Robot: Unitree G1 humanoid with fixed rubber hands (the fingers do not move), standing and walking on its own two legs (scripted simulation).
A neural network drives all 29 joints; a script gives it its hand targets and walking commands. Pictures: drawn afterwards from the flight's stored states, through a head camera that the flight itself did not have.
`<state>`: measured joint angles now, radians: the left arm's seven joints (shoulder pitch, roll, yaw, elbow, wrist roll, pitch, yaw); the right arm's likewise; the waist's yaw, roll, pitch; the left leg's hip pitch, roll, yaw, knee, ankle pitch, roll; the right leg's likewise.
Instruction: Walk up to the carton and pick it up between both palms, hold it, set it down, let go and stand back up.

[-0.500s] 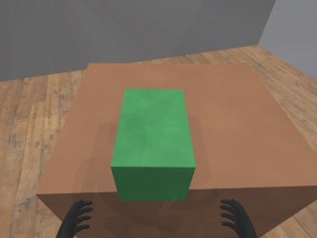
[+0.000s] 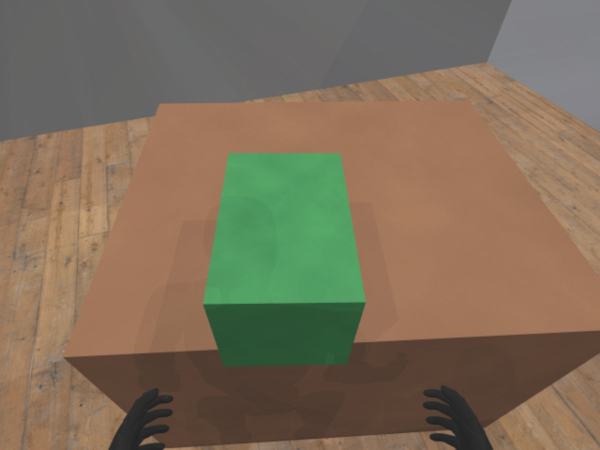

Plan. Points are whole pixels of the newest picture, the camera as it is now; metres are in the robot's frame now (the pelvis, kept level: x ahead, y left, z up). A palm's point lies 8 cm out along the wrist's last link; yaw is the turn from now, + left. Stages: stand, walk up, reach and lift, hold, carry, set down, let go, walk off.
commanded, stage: let go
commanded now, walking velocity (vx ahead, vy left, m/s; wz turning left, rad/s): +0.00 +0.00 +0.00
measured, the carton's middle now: (285, 254) +0.43 +0.03 -0.01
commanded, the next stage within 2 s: stand in 0.36 s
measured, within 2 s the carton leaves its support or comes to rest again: neither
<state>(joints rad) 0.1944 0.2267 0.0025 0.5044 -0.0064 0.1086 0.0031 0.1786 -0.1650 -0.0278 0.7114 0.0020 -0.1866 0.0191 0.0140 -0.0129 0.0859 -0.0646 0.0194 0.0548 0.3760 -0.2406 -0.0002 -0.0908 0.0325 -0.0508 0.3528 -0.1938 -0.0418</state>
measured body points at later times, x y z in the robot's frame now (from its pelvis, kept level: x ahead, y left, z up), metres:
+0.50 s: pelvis -0.01 +0.00 -0.01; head +0.00 +0.00 +0.44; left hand +0.15 +0.24 -0.09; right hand +0.14 -0.25 -0.11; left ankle -0.02 +0.11 -0.75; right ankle +0.00 -0.09 -0.75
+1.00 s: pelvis -0.01 +0.02 -0.01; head +0.00 +0.01 +0.44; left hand +0.12 +0.25 -0.12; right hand +0.06 -0.24 -0.14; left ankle -0.02 +0.11 -0.75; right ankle +0.00 -0.09 -0.75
